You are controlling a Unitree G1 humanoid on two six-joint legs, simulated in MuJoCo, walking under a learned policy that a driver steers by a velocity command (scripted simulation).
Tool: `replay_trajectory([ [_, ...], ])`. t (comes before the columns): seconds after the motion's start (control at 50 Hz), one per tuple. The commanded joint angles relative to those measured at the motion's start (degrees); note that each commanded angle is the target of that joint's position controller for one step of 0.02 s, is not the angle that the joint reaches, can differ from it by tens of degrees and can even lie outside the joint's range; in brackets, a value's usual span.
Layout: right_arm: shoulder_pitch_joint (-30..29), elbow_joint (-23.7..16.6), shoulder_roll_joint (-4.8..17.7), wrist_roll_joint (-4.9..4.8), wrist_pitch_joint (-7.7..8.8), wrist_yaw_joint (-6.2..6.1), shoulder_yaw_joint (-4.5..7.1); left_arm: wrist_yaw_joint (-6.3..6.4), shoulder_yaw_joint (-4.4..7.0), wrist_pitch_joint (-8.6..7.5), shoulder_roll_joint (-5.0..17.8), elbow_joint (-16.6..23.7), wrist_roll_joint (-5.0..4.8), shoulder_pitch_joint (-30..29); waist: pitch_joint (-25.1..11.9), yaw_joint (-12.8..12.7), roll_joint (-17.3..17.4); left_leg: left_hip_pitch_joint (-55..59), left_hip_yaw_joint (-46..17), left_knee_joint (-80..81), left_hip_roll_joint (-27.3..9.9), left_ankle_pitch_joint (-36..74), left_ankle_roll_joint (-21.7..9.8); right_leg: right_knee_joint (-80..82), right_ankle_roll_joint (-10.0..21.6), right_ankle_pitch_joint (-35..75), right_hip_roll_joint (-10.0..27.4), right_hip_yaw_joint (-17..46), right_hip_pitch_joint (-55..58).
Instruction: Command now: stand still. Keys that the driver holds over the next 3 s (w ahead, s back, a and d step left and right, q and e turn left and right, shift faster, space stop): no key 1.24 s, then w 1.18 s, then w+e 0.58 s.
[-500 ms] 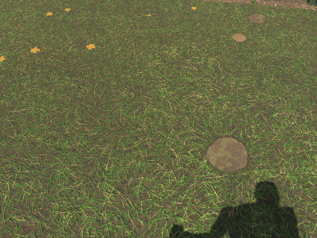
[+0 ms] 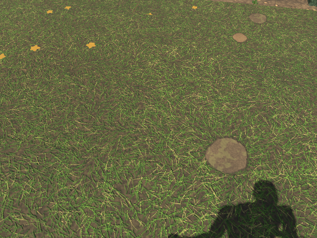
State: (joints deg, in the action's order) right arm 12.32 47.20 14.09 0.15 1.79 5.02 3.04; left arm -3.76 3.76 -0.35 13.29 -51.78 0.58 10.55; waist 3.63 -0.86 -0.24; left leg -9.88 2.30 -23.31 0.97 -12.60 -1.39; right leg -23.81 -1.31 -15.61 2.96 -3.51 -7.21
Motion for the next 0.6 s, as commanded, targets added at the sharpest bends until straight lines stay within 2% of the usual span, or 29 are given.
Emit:
replay_trajectory([
  [0.02,1.3,-2.4,6.3,0.02,0.38,-0.04,1.46,0.19,1.32,-0.32,6.2,1.8,0.03,0.8,-3.2,0.0,-0.2,4.9,-0.6,3.0,-1.1,14.0,-0.2,4.7,0.7,9.6,-0.7,-1.1,-2.5],
  [0.3,4.3,1.5,5.3,0.26,-0.94,0.13,1.05,0.4,0.66,0.86,4.8,-2.7,0.34,3.1,-1.6,0.0,0.1,6.4,-0.8,5.4,-0.8,14.3,-0.4,7.1,0.5,9.0,-1.2,-1.9,-1.7],
  [0.6,8.5,7.1,3.0,0.43,-2.4,0.24,0.2,0.3,-0.45,2.0,2.5,-7.7,0.74,6.7,-0.2,0.2,-0.1,6.8,-0.7,7.2,-0.3,14.2,-0.3,8.2,0.4,9.9,-1.5,-2.3,-1.2],
])
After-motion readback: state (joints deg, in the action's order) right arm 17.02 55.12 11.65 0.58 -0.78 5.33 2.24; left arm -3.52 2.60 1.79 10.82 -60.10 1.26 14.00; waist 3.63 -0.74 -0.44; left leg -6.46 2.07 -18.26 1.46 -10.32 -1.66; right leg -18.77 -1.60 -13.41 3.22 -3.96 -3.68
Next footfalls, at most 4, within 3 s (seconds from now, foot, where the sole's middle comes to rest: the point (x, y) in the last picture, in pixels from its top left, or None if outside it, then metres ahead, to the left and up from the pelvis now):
1.96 right None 0.44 -0.13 -0.95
2.40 left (148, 191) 0.77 0.10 -0.95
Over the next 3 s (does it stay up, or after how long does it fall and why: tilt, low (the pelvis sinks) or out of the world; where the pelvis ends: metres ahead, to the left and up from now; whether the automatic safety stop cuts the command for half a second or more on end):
stays up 0.89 -0.04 -0.22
